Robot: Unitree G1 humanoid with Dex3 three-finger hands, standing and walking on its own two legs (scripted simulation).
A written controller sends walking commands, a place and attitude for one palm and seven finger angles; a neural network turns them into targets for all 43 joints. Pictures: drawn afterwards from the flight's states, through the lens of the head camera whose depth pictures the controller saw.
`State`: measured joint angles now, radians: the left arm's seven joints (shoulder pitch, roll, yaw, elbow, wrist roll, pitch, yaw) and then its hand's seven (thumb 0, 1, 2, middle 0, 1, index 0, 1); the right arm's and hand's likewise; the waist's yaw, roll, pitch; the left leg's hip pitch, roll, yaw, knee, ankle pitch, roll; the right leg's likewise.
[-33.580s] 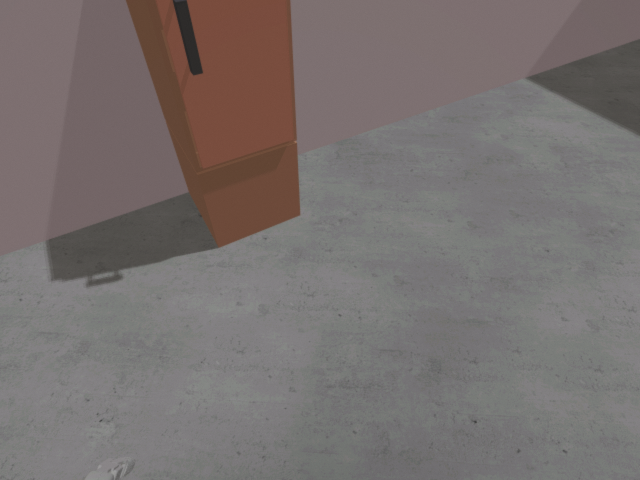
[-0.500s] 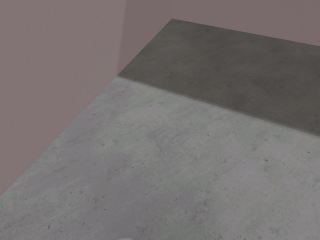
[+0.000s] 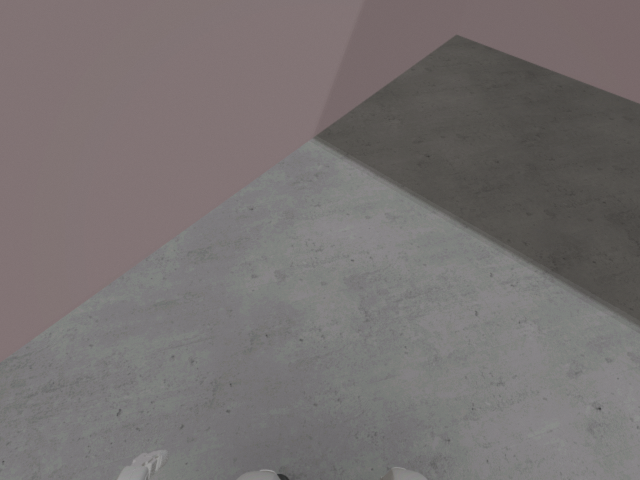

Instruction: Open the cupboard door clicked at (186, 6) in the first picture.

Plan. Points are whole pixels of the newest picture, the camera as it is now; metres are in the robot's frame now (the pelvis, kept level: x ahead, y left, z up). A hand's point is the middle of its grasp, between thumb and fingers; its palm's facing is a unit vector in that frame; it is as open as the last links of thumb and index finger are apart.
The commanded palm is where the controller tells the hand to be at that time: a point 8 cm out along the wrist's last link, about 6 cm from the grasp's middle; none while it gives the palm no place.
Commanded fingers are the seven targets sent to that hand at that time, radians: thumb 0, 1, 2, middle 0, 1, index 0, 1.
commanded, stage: turn to face it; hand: left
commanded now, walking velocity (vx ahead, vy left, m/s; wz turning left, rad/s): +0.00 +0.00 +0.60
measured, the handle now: out of the picture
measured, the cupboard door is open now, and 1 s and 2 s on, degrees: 52 52 52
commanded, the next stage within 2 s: none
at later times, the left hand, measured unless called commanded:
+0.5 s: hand out of the picture +0.01 +0.18 -0.19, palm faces +0.33 -0.91 -0.24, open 7.4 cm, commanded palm none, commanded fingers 0.00 0.90 0.90 -0.20 -0.30 -0.20 -0.30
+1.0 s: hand out of the picture +0.00 +0.12 -0.16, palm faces +0.58 -0.78 -0.22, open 7.4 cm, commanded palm none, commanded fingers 0.00 0.90 0.90 -0.20 -0.30 -0.20 -0.30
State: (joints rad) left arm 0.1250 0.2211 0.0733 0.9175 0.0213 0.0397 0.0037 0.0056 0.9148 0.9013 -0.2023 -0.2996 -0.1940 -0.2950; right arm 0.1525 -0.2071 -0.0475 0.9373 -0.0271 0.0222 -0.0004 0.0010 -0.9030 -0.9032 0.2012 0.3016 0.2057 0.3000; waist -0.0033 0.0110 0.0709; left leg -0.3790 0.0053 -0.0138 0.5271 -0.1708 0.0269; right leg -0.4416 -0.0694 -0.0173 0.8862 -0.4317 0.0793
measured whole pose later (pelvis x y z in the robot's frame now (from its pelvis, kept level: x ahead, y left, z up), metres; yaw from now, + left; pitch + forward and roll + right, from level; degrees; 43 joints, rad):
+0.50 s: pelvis +0.03 -0.03 -0.01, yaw +18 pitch +0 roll +1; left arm 0.22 0.25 0.06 0.92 0.02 0.07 0.01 0.01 0.91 0.90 -0.21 -0.30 -0.20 -0.30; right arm 0.11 -0.23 -0.05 0.88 -0.02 0.02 0.02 0.00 -0.91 -0.90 0.20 0.30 0.20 0.30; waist 0.01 -0.06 0.12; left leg -0.36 0.00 0.05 0.65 -0.30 0.03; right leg -0.41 -0.13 -0.07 1.04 -0.54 0.09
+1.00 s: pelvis +0.05 -0.07 +0.00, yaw +37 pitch +1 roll +2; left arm 0.21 0.19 0.03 0.88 0.03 0.01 0.01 0.00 0.91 0.90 -0.21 -0.30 -0.20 -0.30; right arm 0.13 -0.25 -0.07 0.91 -0.01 0.07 0.03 0.01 -0.91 -0.90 0.20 0.30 0.20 0.30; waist 0.00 -0.04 0.11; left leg -0.39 0.02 0.08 0.81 -0.45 -0.07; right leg -0.23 -0.15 -0.18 0.53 -0.30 0.02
